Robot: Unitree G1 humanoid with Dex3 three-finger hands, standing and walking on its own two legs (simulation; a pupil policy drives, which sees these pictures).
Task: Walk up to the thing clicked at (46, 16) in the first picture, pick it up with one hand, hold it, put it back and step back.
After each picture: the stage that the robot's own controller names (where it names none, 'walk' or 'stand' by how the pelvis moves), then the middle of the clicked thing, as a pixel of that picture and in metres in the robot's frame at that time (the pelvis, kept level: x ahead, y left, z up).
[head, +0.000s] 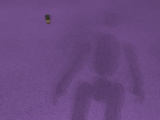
stand; (47, 19) +1.95 +0.53 -0.72
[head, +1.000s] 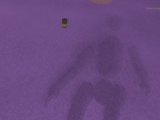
walk; (64, 23) +1.84 +0.23 -0.70
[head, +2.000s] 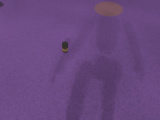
walk; (65, 47) +1.26 +0.16 -0.72
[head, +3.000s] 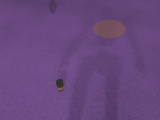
walk; (60, 85) +0.83 +0.22 -0.71
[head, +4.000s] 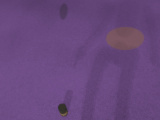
walk; (63, 110) +0.55 +0.24 -0.70
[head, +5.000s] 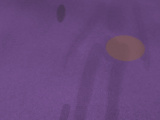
stand; out of the picture +0.40 +0.17 -0.71
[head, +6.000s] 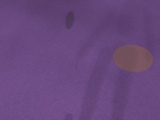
stand; out of the picture +0.35 +0.17 -0.72
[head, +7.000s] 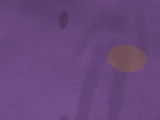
stand; out of the picture +0.32 +0.19 -0.72
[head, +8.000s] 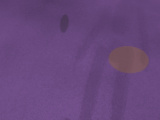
stand; out of the picture +0.33 +0.19 -0.73
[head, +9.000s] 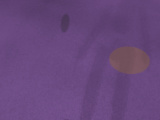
stand; out of the picture +0.31 +0.19 -0.73
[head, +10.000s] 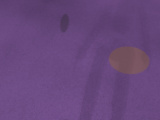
stand; out of the picture +0.31 +0.19 -0.73
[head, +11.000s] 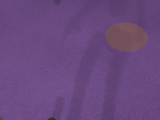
go down; out of the picture +0.34 +0.19 -0.67
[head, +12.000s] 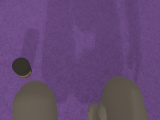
go down; (22, 68) +0.40 +0.22 -0.29
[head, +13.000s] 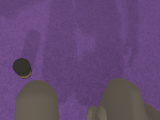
close in; (23, 69) +0.40 +0.23 -0.29
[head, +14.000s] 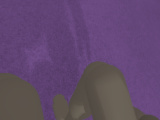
close in; out of the picture +0.40 +0.26 -0.22
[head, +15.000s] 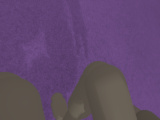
close; out of the picture +0.38 +0.26 -0.22
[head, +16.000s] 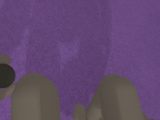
lift; (1, 77) +0.32 +0.25 -0.14
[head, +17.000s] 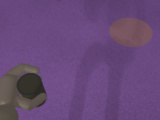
lift; (33, 91) +0.31 +0.17 +0.03
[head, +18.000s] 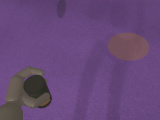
hold; (39, 92) +0.32 +0.17 +0.01
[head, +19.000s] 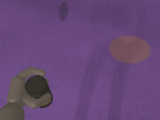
hold; (40, 92) +0.32 +0.17 +0.02
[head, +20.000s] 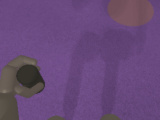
crouch; (32, 80) +0.36 +0.18 -0.05
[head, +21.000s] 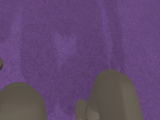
lower; out of the picture +0.41 +0.25 -0.16
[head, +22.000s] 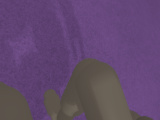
lower; out of the picture +0.41 +0.26 -0.23
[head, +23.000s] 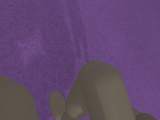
lower; out of the picture +0.39 +0.27 -0.23
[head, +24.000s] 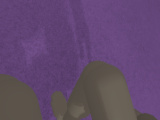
lower; out of the picture +0.39 +0.27 -0.23
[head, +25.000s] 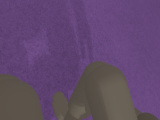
lower; out of the picture +0.38 +0.27 -0.22
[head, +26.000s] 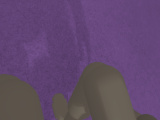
open; out of the picture +0.38 +0.25 -0.23
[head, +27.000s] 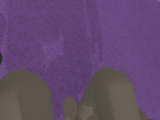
stand; out of the picture +0.38 +0.23 -0.24
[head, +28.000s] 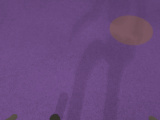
stand; out of the picture +0.34 +0.16 -0.59
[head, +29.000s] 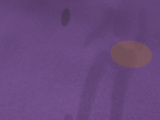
stand; out of the picture +0.33 +0.17 -0.67
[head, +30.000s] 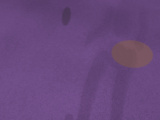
stand; out of the picture +0.32 +0.16 -0.67
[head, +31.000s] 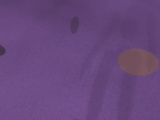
stand; out of the picture +0.34 +0.15 -0.72
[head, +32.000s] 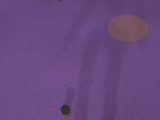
walk; (65, 111) +0.43 +0.13 -0.70
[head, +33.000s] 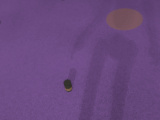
walk; (68, 85) +0.69 +0.19 -0.70
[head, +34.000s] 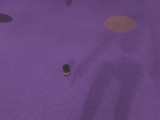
stand; (66, 70) +0.99 +0.21 -0.70
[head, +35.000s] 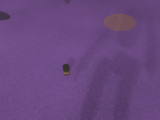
stand; (66, 69) +0.98 +0.19 -0.72
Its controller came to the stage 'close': yes
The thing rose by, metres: 0.72
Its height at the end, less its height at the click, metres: +0.00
